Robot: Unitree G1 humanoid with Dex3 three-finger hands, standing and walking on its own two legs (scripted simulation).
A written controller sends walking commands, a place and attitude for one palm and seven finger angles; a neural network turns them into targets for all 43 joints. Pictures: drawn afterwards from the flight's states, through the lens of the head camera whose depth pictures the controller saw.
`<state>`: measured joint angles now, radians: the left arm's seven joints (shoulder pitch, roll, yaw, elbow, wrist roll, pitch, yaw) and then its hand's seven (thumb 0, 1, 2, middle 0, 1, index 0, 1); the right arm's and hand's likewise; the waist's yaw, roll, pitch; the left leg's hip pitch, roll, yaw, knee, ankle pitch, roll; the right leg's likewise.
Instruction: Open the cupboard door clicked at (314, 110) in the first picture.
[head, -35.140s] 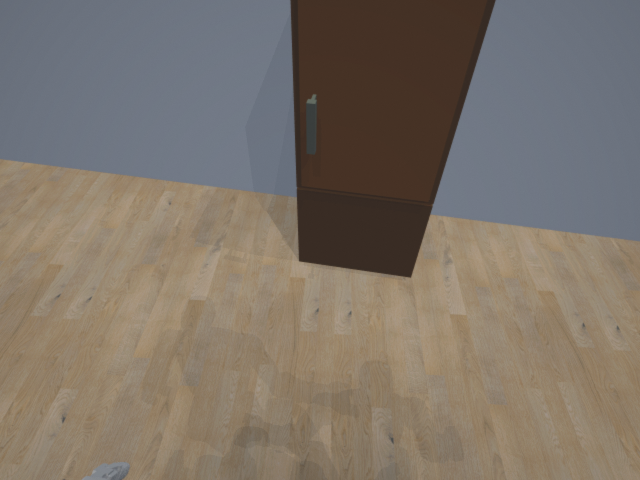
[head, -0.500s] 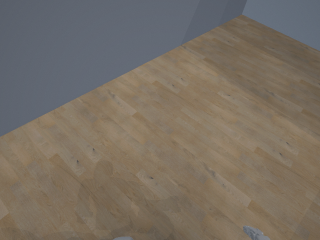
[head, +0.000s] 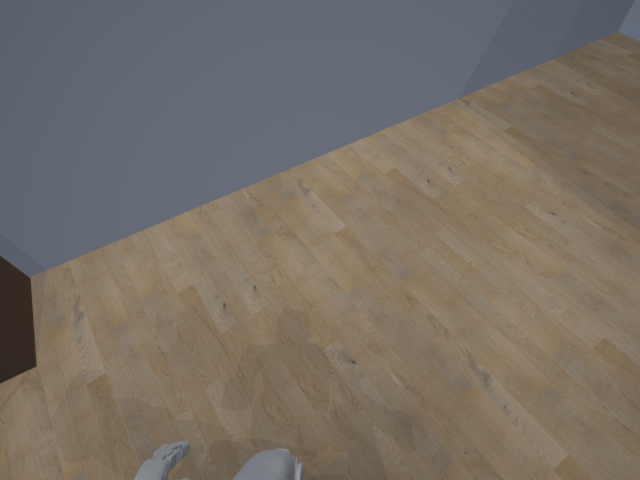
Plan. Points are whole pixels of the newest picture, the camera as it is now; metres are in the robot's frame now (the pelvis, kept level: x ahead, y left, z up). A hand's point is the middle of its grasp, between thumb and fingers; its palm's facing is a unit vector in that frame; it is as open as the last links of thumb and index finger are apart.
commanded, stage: turn to face it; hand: left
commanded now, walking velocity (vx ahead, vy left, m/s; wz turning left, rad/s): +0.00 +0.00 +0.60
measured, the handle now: out of the picture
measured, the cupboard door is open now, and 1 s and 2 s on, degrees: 41 41 41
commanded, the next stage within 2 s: take the last steps up to it in 1.80 s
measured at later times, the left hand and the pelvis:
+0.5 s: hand out of the picture +0.00 +0.25 -0.17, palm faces +0.34 -0.91 -0.25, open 7.4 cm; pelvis +0.00 +0.02 +0.00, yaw +18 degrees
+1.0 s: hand out of the picture -0.01 +0.16 -0.14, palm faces +0.57 -0.78 -0.26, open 7.4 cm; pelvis +0.03 -0.05 +0.01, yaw +37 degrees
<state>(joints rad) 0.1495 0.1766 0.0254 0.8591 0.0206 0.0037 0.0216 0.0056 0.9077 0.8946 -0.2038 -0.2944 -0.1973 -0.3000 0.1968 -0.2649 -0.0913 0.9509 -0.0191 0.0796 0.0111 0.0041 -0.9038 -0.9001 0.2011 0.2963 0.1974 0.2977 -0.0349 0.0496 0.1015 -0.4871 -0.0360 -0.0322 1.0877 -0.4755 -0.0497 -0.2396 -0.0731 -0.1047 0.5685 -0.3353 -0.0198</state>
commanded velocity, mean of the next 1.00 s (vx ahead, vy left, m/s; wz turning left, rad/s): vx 0.00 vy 0.00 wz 0.60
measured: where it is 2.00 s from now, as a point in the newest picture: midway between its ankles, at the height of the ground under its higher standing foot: outside the picture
